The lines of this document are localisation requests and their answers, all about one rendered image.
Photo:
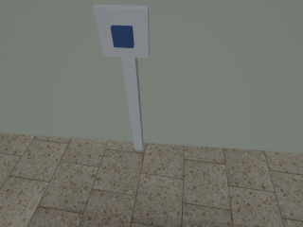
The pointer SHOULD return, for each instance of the panel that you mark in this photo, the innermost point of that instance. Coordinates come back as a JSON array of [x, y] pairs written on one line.
[[137, 17]]

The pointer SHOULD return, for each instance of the button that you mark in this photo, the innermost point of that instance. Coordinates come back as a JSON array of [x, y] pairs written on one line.
[[123, 36]]

